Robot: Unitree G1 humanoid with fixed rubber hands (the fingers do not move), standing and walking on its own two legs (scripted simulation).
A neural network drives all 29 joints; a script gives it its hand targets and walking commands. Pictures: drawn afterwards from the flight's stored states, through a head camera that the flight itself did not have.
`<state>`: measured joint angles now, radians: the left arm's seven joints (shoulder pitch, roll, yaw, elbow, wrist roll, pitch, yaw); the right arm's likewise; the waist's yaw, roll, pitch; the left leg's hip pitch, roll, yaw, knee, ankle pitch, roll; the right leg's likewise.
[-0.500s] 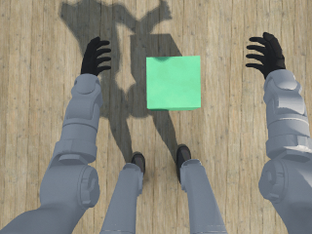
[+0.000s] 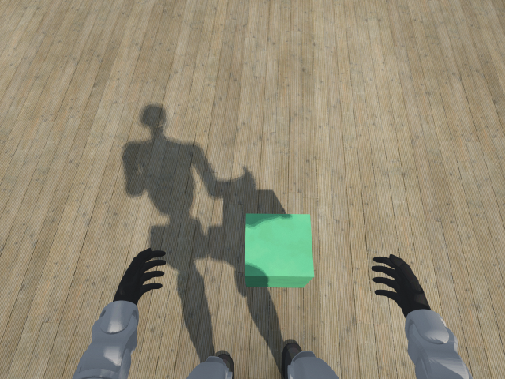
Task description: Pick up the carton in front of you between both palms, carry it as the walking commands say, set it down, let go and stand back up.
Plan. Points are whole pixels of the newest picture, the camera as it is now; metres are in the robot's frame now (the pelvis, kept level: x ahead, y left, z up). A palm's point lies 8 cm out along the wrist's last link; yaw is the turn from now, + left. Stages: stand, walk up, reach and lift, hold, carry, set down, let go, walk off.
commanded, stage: let go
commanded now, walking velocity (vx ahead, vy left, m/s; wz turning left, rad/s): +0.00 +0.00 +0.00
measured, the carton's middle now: (276, 253) +0.45 -0.06 -0.63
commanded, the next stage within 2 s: stand in 0.62 s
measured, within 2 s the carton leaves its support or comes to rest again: neither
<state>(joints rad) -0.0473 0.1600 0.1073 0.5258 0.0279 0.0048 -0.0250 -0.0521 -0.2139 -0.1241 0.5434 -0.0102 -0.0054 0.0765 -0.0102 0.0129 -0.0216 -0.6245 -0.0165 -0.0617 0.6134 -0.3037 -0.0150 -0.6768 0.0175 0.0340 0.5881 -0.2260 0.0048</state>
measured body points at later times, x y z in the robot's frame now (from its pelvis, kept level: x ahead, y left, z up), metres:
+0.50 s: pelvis +0.02 +0.01 +0.02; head +0.03 +0.01 +0.47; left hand +0.19 +0.24 -0.05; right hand +0.19 -0.22 -0.06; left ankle -0.02 +0.13 -0.72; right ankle +0.02 -0.12 -0.72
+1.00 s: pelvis +0.04 +0.00 +0.01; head +0.05 -0.01 +0.46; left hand +0.17 +0.29 -0.08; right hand +0.18 -0.29 -0.08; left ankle -0.02 +0.13 -0.72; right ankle +0.02 -0.12 -0.72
